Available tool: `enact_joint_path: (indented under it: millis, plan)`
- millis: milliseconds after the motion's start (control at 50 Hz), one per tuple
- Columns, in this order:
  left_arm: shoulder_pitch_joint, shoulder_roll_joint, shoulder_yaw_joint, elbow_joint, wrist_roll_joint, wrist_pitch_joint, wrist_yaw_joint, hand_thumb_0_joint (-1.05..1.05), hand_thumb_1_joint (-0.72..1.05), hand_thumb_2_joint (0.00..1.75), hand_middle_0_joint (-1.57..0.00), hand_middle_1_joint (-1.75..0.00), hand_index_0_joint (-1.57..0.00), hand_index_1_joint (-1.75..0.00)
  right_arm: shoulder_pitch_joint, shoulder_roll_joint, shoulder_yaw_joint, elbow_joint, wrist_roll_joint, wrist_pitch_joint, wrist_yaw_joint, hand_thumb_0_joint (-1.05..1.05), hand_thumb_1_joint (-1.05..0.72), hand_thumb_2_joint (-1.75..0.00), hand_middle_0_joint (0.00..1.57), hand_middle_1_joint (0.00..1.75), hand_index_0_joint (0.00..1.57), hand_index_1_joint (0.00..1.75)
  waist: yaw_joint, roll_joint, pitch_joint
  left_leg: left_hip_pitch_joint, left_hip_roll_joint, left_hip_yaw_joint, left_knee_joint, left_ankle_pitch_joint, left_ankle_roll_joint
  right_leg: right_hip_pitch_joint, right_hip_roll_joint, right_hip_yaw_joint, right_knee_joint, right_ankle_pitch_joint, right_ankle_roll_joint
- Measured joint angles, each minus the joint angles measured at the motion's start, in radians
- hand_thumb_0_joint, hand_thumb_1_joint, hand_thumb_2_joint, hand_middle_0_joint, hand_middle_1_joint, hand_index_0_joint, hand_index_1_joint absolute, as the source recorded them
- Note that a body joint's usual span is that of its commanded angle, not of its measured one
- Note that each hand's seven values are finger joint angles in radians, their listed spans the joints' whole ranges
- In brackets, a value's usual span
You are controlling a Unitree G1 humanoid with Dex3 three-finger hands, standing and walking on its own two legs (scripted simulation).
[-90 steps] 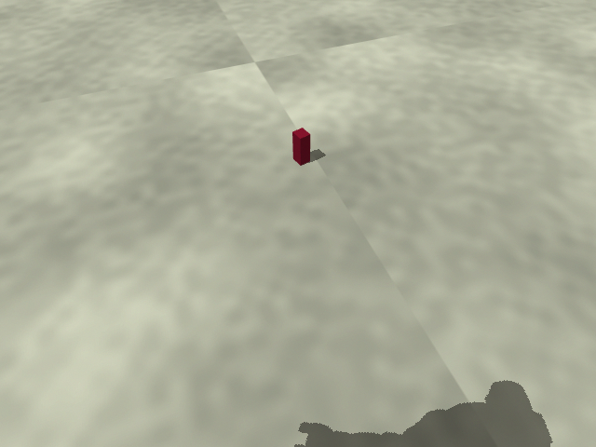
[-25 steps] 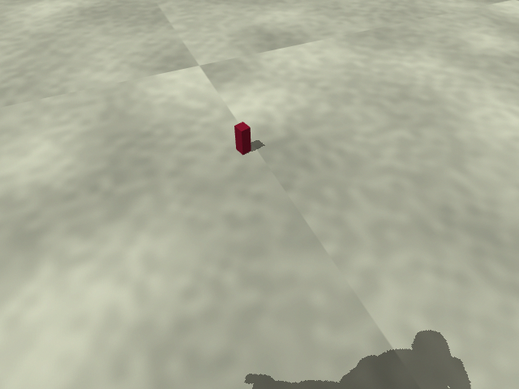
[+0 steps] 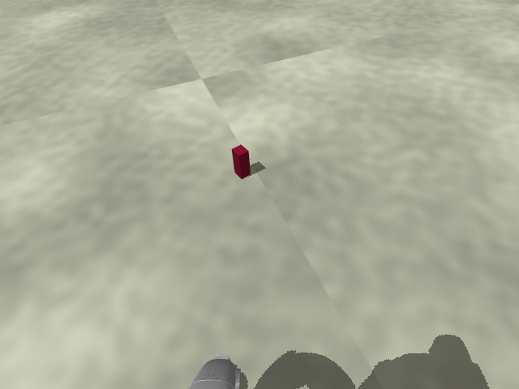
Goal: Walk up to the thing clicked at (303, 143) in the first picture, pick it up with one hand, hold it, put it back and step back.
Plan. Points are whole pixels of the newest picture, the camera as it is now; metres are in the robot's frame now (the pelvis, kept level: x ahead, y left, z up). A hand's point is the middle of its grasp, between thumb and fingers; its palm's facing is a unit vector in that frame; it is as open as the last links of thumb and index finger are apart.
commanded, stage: walk up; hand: left
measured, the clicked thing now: (241, 162) +1.29 +0.22 -0.69
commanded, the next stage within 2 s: none
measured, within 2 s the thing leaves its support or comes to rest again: neither
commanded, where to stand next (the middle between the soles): +0.92 +0.04 m, yaw -2 degrees
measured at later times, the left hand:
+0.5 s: hand (154, 258) +0.38 +0.28 -0.13, palm faces -0.10 -0.92 -0.39, open 7.4 cm
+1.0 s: hand (164, 220) +0.49 +0.29 -0.15, palm faces +0.00 -0.92 -0.39, open 7.4 cm
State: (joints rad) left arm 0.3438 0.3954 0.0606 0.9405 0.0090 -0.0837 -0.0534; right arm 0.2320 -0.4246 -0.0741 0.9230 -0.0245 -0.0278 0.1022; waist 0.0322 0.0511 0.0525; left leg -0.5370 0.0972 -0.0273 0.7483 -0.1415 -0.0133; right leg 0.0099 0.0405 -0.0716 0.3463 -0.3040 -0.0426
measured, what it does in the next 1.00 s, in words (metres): walks ahead: left foot, then right foot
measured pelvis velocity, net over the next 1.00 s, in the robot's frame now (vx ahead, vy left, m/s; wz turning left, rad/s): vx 0.48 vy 0.01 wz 0.01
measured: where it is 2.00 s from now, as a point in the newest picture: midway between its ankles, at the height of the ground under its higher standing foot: (272, 246)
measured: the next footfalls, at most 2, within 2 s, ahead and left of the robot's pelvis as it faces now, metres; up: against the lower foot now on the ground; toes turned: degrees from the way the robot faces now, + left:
left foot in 0.12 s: +0.24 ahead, +0.16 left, +0.00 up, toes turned +5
right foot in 0.54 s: +0.46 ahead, -0.13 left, +0.00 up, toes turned -6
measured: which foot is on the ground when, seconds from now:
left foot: up 0.00-0.10, down 0.12-0.56, up 0.58-1.00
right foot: down 0.00-0.16, up 0.18-0.52, down 0.54-1.00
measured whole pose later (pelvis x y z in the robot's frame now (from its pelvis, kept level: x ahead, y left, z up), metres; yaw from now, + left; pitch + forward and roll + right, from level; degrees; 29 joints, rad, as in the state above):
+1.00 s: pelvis +0.48 +0.01 -0.01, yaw +1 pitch -2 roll -2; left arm 0.39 0.43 0.06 0.85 0.01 -0.09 -0.03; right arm 0.25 -0.43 -0.07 0.87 -0.02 -0.02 0.10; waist 0.04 0.03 0.07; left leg -0.45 0.08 0.01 0.63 -0.20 0.01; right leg -0.07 -0.03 -0.12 0.49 -0.37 0.01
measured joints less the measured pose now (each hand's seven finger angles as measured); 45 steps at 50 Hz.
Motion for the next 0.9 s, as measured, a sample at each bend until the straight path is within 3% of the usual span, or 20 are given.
enact_joint_path:
  millis: [80, 120, 140, 160, 180, 240, 280, 360, 440, 500, 540, 580, 620, 660, 700, 820, 900]
  plan:
    - [0.009, 0.017, -0.002, -0.016, -0.001, -0.002, 0.003, 0.01, 0.9, 0.9, -0.2, -0.3, -0.2, -0.3, -0.023, 0.008, -0.003, -0.006, -0.007, 0.002, 0.003, 0.01, -0.9, -0.9, 0.2, 0.3, 0.2, 0.3, 0.009, -0.015, 0.015, 0.05, 0.013, 0.033, -0.149, 0.047, 0.019, 0.044, 0.004, -0.01, 0.024, -0.086, 0.013]
    - [0.018, 0.027, -0.005, -0.022, -0.003, 0.002, 0.007, 0.01, 0.9, 0.9, -0.2, -0.3, -0.2, -0.3, -0.035, 0.015, -0.005, -0.011, -0.01, -0.003, -0.003, 0.01, -0.9, -0.9, 0.2, 0.3, 0.2, 0.3, 0.016, -0.036, 0.013, 0.096, -0.006, 0.055, -0.19, 0.033, 0.029, 0.056, -0.01, -0.007, 0.062, -0.147, 0.026]
    - [0.014, 0.037, -0.005, -0.021, -0.004, 0.007, 0.011, 0.01, 0.9, 0.9, -0.2, -0.3, -0.2, -0.3, -0.05, 0.031, -0.006, -0.012, -0.013, -0.009, -0.009, 0.01, -0.9, -0.9, 0.2, 0.3, 0.2, 0.3, 0.017, -0.074, 0.025, 0.108, -0.032, 0.072, -0.178, 0.019, 0.023, 0.05, -0.043, -0.003, 0.112, -0.184, 0.026]
    - [0.008, 0.042, -0.004, -0.02, -0.008, 0.015, 0.017, 0.01, 0.9, 0.9, -0.2, -0.3, -0.2, -0.3, -0.064, 0.043, -0.005, -0.021, -0.019, -0.018, -0.013, 0.01, -0.9, -0.9, 0.2, 0.3, 0.2, 0.3, 0.019, -0.11, 0.042, 0.122, -0.056, 0.096, -0.165, -0.005, 0.022, 0.021, -0.079, 0.009, 0.209, -0.206, 0.018]
    - [0.005, 0.033, -0.006, -0.023, -0.016, 0.024, 0.024, 0.01, 0.9, 0.9, -0.2, -0.3, -0.2, -0.3, -0.072, 0.044, -0.003, -0.042, -0.027, -0.03, -0.014, 0.01, -0.9, -0.9, 0.2, 0.3, 0.2, 0.3, 0.015, -0.114, 0.052, 0.127, -0.06, 0.107, -0.142, -0.036, 0.024, -0.039, -0.083, 0.035, 0.357, -0.175, 0.014]
    - [-0.008, 0.014, -0.031, -0.02, -0.026, 0.036, 0.035, 0.01, 0.91, 0.9, -0.2, -0.3, -0.2, -0.3, -0.064, 0.052, -0.002, -0.093, -0.006, -0.058, -0.03, 0.01, -0.9, -0.9, 0.2, 0.3, 0.2, 0.3, -0.017, -0.084, 0.063, 0.184, -0.042, 0.102, -0.137, -0.094, 0.033, -0.224, -0.021, 0.099, 0.746, -0.17, -0.001]
    - [-0.015, 0.018, -0.039, -0.028, -0.032, 0.033, 0.032, 0.01, 0.91, 0.9, -0.2, -0.3, -0.2, -0.3, -0.04, 0.062, 0.01, -0.107, 0.009, -0.059, -0.043, 0.01, -0.9, -0.9, 0.21, 0.3, 0.2, 0.3, -0.029, -0.089, 0.053, 0.255, -0.043, 0.114, -0.193, -0.102, 0.024, -0.326, -0.019, 0.127, 0.827, -0.123, -0.003]
    - [-0.049, 0.03, -0.03, -0.07, -0.035, 0.029, 0.014, 0.01, 0.91, 0.9, -0.2, -0.3, -0.2, -0.3, 0.023, 0.056, 0.024, -0.104, 0.021, -0.057, -0.056, 0.01, -0.9, -0.9, 0.21, 0.3, 0.2, 0.3, -0.043, -0.094, 0.039, 0.371, -0.054, 0.123, -0.268, -0.13, 0.02, -0.468, -0.068, 0.134, 0.749, -0.05, 0.016]
    - [-0.088, 0.038, -0.019, -0.098, -0.02, 0.027, -0.008, 0.01, 0.91, 0.9, -0.2, -0.3, -0.2, -0.3, 0.062, 0.037, 0.026, -0.093, 0.018, -0.052, -0.052, 0.01, -0.9, -0.9, 0.21, 0.3, 0.2, 0.3, -0.049, -0.089, 0.041, 0.456, -0.061, 0.14, -0.292, -0.183, 0.009, -0.518, -0.126, 0.09, 0.48, 0.043, 0.031]
    - [-0.107, 0.039, -0.009, -0.098, -0.011, 0.02, -0.019, 0.01, 0.91, 0.9, -0.2, -0.3, -0.2, -0.3, 0.082, 0.015, 0.022, -0.093, 0.021, -0.049, -0.048, 0.01, -0.9, -0.9, 0.21, 0.3, 0.2, 0.3, -0.062, -0.072, 0.041, 0.49, -0.055, 0.144, -0.248, -0.257, -0.009, -0.502, -0.134, 0.059, 0.329, 0.147, 0.023]
    - [-0.104, 0.04, -0.002, -0.094, -0.006, 0.013, -0.02, 0.01, 0.91, 0.9, -0.2, -0.3, -0.2, -0.3, 0.1, 0.0, 0.017, -0.087, 0.024, -0.04, -0.048, 0.01, -0.9, -0.9, 0.21, 0.3, 0.2, 0.3, -0.068, -0.051, 0.027, 0.496, -0.039, 0.136, -0.172, -0.336, -0.016, -0.459, -0.121, 0.037, 0.286, 0.173, 0.02]
    - [-0.112, 0.021, 0.007, -0.089, 0.001, 0.002, -0.013, 0.01, 0.91, 0.9, -0.2, -0.3, -0.2, -0.3, 0.096, -0.015, 0.009, -0.068, 0.023, -0.026, -0.054, 0.01, -0.9, -0.9, 0.21, 0.3, 0.2, 0.3, -0.063, 0.009, 0.032, 0.45, 0.008, 0.092, 0.005, -0.38, 0.026, -0.451, -0.083, 0.0, 0.359, 0.094, 0.017]
    - [-0.107, 0.012, 0.002, -0.101, -0.001, -0.008, -0.005, 0.01, 0.91, 0.9, -0.2, -0.3, -0.2, -0.3, 0.087, -0.009, 0.013, -0.053, 0.024, -0.01, -0.058, 0.01, -0.9, -0.9, 0.2, 0.3, 0.2, 0.3, -0.045, 0.011, 0.037, 0.352, -0.037, 0.038, 0.248, -0.383, 0.041, -0.433, -0.087, -0.005, 0.396, 0.041, 0.011]
    - [-0.09, -0.002, -0.007, -0.104, -0.008, -0.008, 0.003, 0.01, 0.91, 0.9, -0.2, -0.3, -0.2, -0.3, 0.071, -0.008, 0.022, -0.041, 0.025, -0.003, -0.058, 0.01, -0.9, -0.9, 0.2, 0.3, 0.2, 0.3, -0.023, 0.007, 0.038, 0.253, -0.078, 0.031, 0.41, -0.345, 0.044, -0.384, -0.093, 0.003, 0.358, 0.034, 0.006]
    - [-0.064, -0.015, -0.016, -0.1, -0.013, -0.01, 0.011, 0.01, 0.91, 0.9, -0.2, -0.3, -0.2, -0.3, 0.053, -0.009, 0.025, -0.042, 0.034, -0.003, -0.056, 0.02, -0.91, -0.9, 0.2, 0.3, 0.2, 0.29, -0.01, 0.013, 0.038, 0.168, -0.088, 0.021, 0.449, -0.276, 0.048, -0.323, -0.09, 0.004, 0.282, 0.051, 0.013]
    - [0.014, -0.012, -0.023, -0.076, -0.006, -0.009, 0.019, 0.01, 0.9, 0.9, -0.2, -0.3, -0.2, -0.3, 0.029, -0.009, 0.014, -0.075, 0.028, -0.001, -0.033, 0.01, -0.91, -0.9, 0.2, 0.3, 0.2, 0.3, -0.002, 0.022, 0.028, 0.02, -0.061, -0.042, 0.274, -0.121, 0.018, -0.189, -0.061, -0.006, 0.122, 0.065, 0.009]
    - [0.036, 0.003, -0.014, -0.081, 0.003, -0.01, 0.018, 0.01, 0.9, 0.9, -0.2, -0.3, -0.2, -0.3, 0.033, -0.01, 0.005, -0.062, 0.011, 0.011, -0.018, 0.01, -0.9, -0.9, 0.2, 0.3, 0.2, 0.3, 0.001, 0.014, 0.021, 0.01, -0.032, -0.025, 0.081, -0.08, 0.002, -0.132, -0.056, -0.029, 0.093, 0.028, 0.017]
